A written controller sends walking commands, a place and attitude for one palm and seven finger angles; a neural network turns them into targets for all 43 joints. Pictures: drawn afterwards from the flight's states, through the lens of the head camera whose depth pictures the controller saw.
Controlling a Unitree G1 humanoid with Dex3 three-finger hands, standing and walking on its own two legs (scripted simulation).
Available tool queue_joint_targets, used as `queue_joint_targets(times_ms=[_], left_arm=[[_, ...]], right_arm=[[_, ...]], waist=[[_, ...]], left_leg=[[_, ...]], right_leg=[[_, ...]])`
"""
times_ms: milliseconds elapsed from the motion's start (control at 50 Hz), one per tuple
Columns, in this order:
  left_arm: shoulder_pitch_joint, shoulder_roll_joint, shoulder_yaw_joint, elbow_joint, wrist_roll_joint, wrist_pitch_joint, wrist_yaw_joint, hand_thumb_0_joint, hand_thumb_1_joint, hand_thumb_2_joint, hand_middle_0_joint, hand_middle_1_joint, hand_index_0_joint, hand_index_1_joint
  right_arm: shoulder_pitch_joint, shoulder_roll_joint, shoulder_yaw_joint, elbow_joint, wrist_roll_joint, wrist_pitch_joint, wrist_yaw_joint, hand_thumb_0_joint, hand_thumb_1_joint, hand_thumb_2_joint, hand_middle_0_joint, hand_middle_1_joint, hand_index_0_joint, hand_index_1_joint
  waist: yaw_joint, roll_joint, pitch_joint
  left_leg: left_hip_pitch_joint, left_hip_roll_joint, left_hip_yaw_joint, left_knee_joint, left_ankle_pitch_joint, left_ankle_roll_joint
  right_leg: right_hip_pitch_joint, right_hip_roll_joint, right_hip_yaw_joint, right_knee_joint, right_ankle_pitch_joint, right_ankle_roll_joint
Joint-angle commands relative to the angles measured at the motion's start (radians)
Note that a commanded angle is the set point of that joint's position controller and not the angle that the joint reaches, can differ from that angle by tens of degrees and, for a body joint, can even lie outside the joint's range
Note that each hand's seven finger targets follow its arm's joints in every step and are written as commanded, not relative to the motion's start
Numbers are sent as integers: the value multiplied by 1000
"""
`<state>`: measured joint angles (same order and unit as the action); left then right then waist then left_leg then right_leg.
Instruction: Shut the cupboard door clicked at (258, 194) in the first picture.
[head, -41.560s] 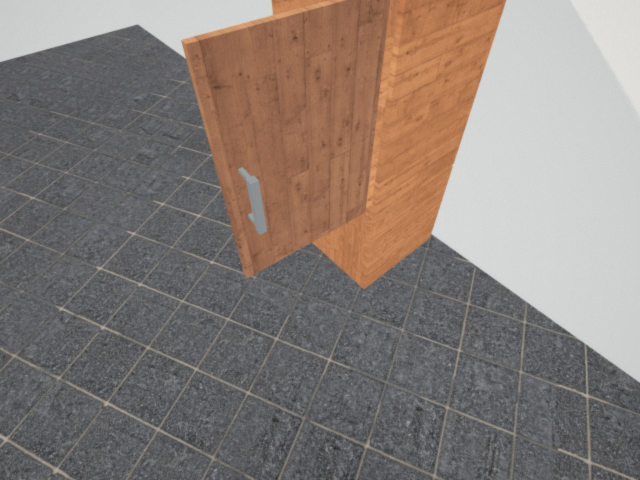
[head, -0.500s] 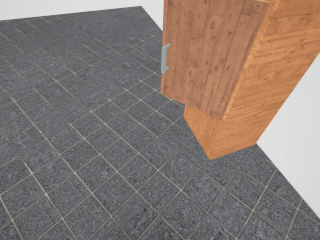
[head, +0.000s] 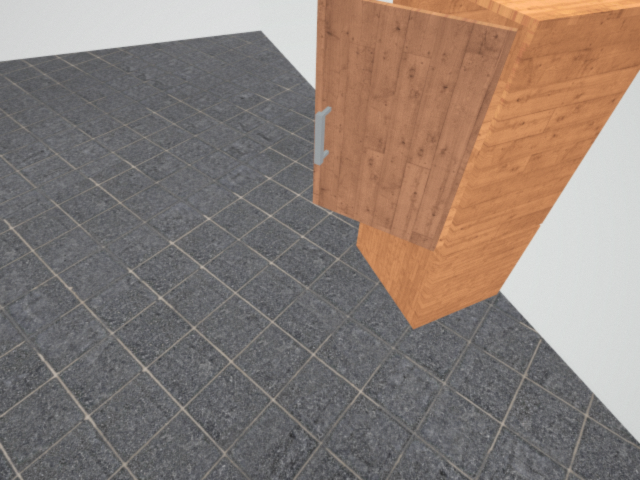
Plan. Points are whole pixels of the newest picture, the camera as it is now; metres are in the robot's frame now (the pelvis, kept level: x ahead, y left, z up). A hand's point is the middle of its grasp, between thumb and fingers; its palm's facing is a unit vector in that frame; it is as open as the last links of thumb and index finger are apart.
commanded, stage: let the arm hang, fingers relaxed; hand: left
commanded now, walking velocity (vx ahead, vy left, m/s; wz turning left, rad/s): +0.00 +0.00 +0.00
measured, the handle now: (323, 136) +0.93 +0.03 -0.08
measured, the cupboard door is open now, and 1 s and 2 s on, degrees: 36 36 36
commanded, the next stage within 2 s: look to check the result in 0.26 s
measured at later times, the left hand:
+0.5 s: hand out of the picture -0.03 +0.19 -0.18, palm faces +0.01 -0.98 -0.18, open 7.4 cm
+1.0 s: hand out of the picture +0.03 +0.22 -0.17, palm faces -0.03 -0.97 -0.24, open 7.4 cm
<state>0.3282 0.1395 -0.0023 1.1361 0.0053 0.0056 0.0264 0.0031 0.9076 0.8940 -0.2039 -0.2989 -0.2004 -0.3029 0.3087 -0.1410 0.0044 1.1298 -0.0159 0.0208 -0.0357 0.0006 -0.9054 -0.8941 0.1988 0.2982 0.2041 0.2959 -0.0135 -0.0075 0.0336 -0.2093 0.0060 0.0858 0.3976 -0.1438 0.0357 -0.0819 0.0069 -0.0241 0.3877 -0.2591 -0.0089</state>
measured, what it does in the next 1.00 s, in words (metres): stands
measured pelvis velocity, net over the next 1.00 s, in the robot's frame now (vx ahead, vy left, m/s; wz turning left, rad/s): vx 0.01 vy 0.02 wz -0.02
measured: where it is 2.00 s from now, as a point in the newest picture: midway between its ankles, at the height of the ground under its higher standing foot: outside the picture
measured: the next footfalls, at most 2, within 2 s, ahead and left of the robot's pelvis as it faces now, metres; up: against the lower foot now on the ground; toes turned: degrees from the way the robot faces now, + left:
right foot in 1.86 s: +0.10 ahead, -0.12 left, +0.00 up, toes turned +27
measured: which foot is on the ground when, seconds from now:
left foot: down 0.00-1.00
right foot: down 0.00-1.00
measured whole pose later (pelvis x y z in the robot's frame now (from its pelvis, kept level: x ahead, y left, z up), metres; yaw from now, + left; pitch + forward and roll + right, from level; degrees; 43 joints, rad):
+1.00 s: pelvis +0.01 +0.02 +0.00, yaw -1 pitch -2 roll +0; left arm 0.23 0.22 0.01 1.13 0.01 -0.01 0.02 0.00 0.91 0.89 -0.20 -0.30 -0.20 -0.30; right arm 0.21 -0.23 -0.02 1.12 -0.01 0.00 -0.02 0.00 -0.90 -0.89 0.20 0.30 0.21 0.30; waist -0.02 -0.01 0.05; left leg -0.18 -0.02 0.12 0.36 -0.15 0.06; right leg -0.07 -0.02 0.01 0.36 -0.26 0.02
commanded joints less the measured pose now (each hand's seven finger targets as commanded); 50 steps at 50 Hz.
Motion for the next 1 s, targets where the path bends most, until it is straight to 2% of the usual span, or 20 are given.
queue_joint_targets(times_ms=[0, 120, 240, 320, 480, 660, 680, 800, 960, 980], left_arm=[[78, 90, 22, -12, 5, -7, 11, 0, 900, 900, -200, -300, -200, -300], [96, 85, 23, -5, 8, -9, 13, 0, 900, 900, -200, -300, -200, -300], [104, 80, 25, -3, 11, -6, 14, 0, 900, 900, -200, -300, -200, -300], [100, 97, 27, -8, 12, -14, 14, 0, 900, 900, -200, -300, -200, -300], [72, 121, 28, -9, 11, -19, 14, 0, 900, 900, -200, -300, -200, -300], [29, 165, 33, -18, 13, -21, 9, 0, 900, 900, -200, -300, -200, -300], [22, 171, 32, -20, 12, -22, 9, 0, 900, 900, -200, -300, -200, -300], [-17, 195, 35, -26, 12, -21, 6, 0, 900, 900, -200, -300, -200, -300], [-55, 224, 40, -34, 12, -23, 4, 0, 900, 900, -200, -300, -200, -300], [-61, 225, 43, -38, 11, -21, 4, 0, 900, 900, -200, -300, -200, -300]], right_arm=[[44, -100, -22, -30, 1, -21, -5, 0, -900, -900, 200, 300, 200, 300], [63, -101, -27, -28, 3, -21, -5, 0, -900, -900, 200, 300, 200, 300], [61, -103, -33, -28, 1, -22, -5, 0, -900, -900, 200, 300, 200, 300], [55, -120, -37, -35, 4, -26, -4, 0, -900, -900, 200, 300, 200, 300], [27, -142, -43, -38, 3, -27, -1, 0, -900, -900, 200, 300, 200, 300], [-21, -184, -48, -48, 4, -30, 3, 0, -900, -900, 200, 300, 200, 300], [-25, -190, -47, -49, 4, -29, 3, 0, -900, -900, 200, 300, 200, 300], [-52, -216, -48, -49, 3, -32, 5, 0, -900, -900, 200, 300, 200, 300], [-80, -241, -46, -51, 3, -37, 6, 0, -900, -900, 200, 300, 200, 300], [-82, -240, -46, -56, 3, -37, 7, 0, -900, -900, 200, 300, 200, 300]], waist=[[10, 31, 85], [9, 14, 81], [9, 36, 86], [9, -5, 65], [-1, 6, 77], [0, 17, 57], [0, 3, 60], [-2, 23, 53], [0, 12, 21], [2, 17, 19]], left_leg=[[11, 101, -137, -117, -112, -2], [17, 102, -139, -120, -122, 2], [4, 111, -159, -154, -189, 6], [30, 107, -149, -130, -127, 11], [56, 105, -134, -118, -96, 9], [75, 111, -135, -122, -88, 9], [73, 111, -136, -119, -84, 8], [84, 115, -136, -126, -63, 5], [107, 119, -137, -116, 18, 6], [99, 118, -140, -105, 49, 6]], right_leg=[[-132, -85, 79, -90, 7, -32], [-143, -82, 76, -82, 7, -29], [-153, -77, 69, -60, -2, -25], [-147, -83, 78, -70, 25, -27], [-166, -91, 90, -87, 23, -29], [-148, -98, 97, -97, 34, -29], [-146, -98, 97, -100, 35, -29], [-133, -100, 98, -100, 49, -28], [-101, -106, 101, -105, 90, -27], [-91, -110, 86, -91, 105, -23]])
